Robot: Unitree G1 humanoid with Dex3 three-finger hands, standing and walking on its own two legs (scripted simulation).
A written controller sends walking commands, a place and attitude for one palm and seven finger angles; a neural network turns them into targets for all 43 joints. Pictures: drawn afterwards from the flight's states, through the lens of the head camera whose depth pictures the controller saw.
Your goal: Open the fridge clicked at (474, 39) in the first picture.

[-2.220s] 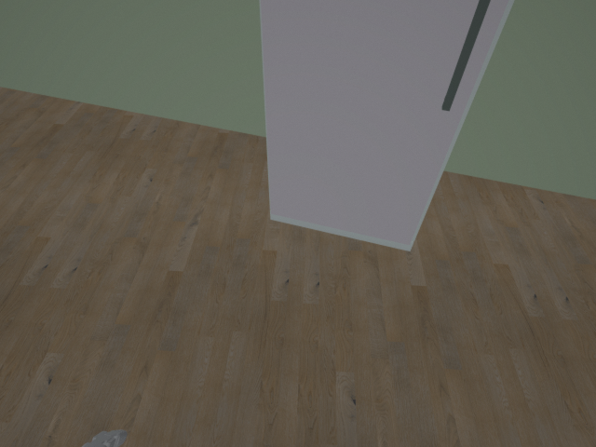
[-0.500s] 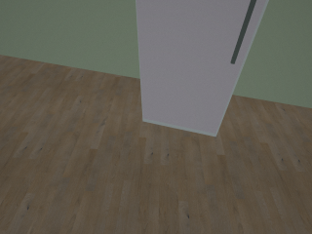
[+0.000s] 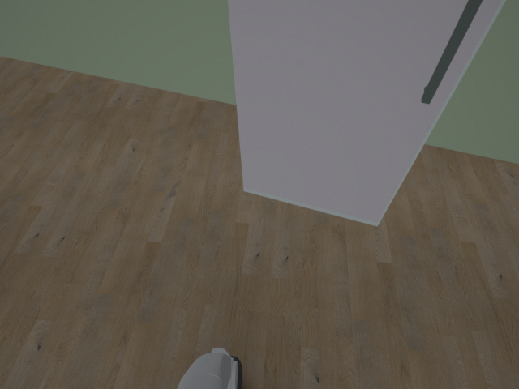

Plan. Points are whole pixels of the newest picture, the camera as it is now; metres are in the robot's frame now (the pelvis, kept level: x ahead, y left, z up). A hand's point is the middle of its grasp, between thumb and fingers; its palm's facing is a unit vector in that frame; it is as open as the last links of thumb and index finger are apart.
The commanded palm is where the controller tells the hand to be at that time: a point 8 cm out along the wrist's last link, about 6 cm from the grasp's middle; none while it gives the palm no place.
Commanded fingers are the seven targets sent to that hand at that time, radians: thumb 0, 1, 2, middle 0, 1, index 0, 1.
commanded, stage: turn to face it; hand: right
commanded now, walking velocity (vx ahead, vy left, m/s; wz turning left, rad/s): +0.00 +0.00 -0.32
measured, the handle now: (462, 22) +0.83 -0.33 +0.15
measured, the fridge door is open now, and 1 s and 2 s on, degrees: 0 0 0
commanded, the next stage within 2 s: take the last steps up to it in 0.30 s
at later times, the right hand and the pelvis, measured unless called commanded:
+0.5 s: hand out of the picture +0.14 -0.22 -0.18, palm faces +0.19 +0.97 -0.18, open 7.3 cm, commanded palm none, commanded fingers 0.00 -0.90 -0.90 0.20 0.30 0.20 0.30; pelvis +0.13 -0.02 +0.00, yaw -8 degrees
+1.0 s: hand (360, 386) +0.17 -0.14 -0.15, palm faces +0.28 +0.95 -0.17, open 7.4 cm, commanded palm none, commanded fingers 0.00 -0.90 -0.90 0.20 0.30 0.20 0.30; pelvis +0.24 +0.00 +0.02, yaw -13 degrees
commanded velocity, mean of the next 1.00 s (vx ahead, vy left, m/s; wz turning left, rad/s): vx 0.17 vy -0.02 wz -0.16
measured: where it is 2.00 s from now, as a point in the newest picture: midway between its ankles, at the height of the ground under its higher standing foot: (294, 346)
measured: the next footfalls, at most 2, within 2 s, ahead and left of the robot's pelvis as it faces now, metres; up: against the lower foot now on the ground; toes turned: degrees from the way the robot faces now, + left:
left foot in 0.06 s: +0.18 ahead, +0.12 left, +0.00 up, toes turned +6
right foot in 0.38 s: +0.19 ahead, -0.12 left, +0.00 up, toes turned -14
